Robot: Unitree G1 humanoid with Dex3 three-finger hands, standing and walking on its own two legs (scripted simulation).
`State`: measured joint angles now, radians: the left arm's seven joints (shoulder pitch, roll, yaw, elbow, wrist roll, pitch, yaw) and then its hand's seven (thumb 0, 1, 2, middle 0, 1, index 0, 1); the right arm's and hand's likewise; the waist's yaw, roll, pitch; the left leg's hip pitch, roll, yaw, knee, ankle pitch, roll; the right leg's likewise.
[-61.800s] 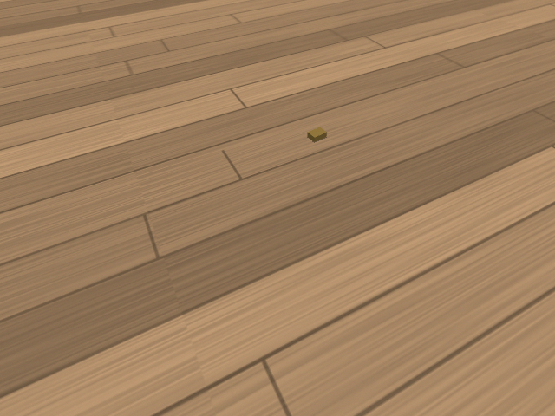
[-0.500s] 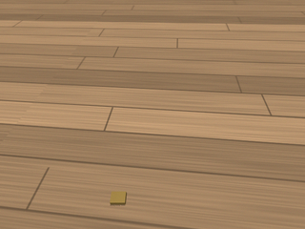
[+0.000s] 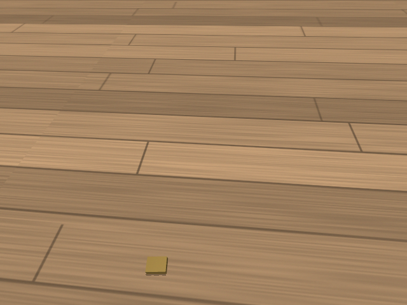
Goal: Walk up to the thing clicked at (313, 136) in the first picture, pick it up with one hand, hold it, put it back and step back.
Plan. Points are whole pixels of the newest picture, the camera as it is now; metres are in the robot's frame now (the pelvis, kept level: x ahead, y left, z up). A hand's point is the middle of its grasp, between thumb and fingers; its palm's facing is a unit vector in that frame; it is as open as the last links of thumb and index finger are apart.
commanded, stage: stand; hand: left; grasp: from above
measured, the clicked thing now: (156, 265) +0.44 +0.27 -0.77
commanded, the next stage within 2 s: step back in 0.86 s
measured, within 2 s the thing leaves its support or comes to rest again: neither
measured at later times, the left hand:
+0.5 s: hand out of the picture +0.07 +0.25 -0.16, palm faces +0.01 -0.94 -0.34, open 7.4 cm
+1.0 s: hand out of the picture +0.07 +0.26 -0.16, palm faces +0.02 -0.93 -0.37, open 7.4 cm
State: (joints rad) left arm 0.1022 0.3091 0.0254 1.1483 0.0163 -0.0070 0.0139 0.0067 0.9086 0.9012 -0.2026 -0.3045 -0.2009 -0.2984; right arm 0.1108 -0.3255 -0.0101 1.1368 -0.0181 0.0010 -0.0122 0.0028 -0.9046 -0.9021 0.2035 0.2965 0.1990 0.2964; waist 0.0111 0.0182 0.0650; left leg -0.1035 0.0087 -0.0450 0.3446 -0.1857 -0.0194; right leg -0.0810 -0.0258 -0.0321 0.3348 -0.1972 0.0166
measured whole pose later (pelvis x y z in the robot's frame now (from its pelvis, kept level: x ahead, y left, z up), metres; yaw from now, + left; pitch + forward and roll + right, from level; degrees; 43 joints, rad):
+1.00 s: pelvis -0.02 +0.00 -0.01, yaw +1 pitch -2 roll -1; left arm 0.09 0.35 0.05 1.06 0.00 0.00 0.01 0.01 0.91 0.90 -0.20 -0.30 -0.20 -0.30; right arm 0.07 -0.37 -0.03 1.07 0.00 0.03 0.01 0.00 -0.90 -0.90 0.20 0.30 0.20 0.30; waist -0.01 0.03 0.14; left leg -0.26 0.01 -0.06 0.56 -0.24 0.00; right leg -0.18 -0.02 -0.04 0.44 -0.22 0.00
